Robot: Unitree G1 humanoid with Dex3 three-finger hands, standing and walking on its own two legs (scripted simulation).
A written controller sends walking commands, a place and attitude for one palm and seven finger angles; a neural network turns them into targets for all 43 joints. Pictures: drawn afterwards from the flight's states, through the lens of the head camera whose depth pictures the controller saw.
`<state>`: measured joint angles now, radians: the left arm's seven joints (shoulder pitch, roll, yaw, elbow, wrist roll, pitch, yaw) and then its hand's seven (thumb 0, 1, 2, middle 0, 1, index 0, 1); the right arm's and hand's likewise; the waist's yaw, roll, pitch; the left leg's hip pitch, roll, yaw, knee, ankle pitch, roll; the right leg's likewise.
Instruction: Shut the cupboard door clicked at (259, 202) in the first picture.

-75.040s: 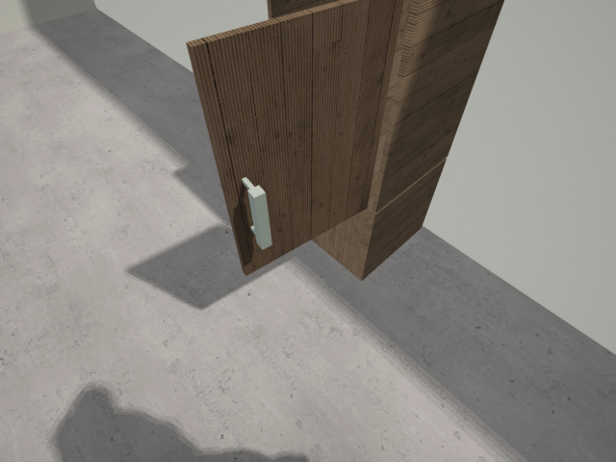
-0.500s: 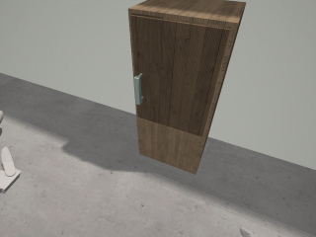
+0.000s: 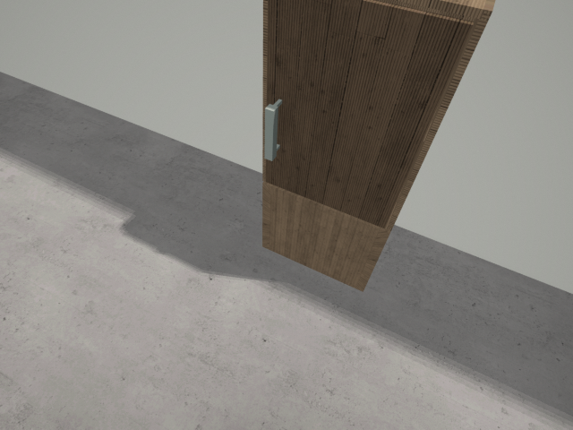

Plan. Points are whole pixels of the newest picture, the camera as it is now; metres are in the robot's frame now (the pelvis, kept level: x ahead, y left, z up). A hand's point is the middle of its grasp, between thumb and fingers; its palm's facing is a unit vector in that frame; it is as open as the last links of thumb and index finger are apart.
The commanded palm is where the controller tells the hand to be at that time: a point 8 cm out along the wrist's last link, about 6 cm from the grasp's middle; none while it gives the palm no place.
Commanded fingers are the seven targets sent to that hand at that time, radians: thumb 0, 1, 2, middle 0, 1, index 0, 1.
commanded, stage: let the arm hang, fingers relaxed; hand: left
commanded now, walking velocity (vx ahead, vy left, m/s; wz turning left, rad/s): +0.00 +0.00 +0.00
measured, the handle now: (274, 130) +0.87 +0.08 -0.11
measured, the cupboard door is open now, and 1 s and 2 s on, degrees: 0 0 0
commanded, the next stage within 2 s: look to check the result in 0.64 s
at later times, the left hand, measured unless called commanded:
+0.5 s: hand out of the picture -0.02 +0.16 -0.18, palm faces +0.02 -0.99 -0.14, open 7.3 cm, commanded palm none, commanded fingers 0.00 0.90 0.90 -0.20 -0.30 -0.20 -0.30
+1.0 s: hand out of the picture -0.03 +0.16 -0.18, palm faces +0.02 -0.99 -0.17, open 7.3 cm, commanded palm none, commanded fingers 0.00 0.90 0.90 -0.20 -0.30 -0.20 -0.30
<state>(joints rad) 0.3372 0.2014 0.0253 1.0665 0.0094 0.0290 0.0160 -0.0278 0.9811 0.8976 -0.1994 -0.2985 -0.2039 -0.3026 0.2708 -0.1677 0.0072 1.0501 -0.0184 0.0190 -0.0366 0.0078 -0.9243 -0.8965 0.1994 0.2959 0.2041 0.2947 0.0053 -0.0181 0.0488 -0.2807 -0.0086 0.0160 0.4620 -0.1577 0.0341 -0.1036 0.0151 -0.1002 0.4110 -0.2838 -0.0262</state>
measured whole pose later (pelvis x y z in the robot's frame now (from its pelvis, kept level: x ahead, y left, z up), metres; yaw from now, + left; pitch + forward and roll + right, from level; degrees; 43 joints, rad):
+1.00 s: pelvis +0.02 +0.00 +0.00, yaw -2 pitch -2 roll +0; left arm 0.36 0.12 0.01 1.16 0.01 0.00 0.04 0.00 0.91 0.90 -0.19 -0.30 -0.20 -0.30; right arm 0.31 -0.12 0.00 1.14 -0.01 0.00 -0.04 0.01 -0.91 -0.90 0.20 0.30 0.20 0.29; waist -0.01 0.00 0.04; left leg -0.22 -0.02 0.05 0.41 -0.16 0.04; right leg -0.07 0.00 -0.07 0.40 -0.30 -0.02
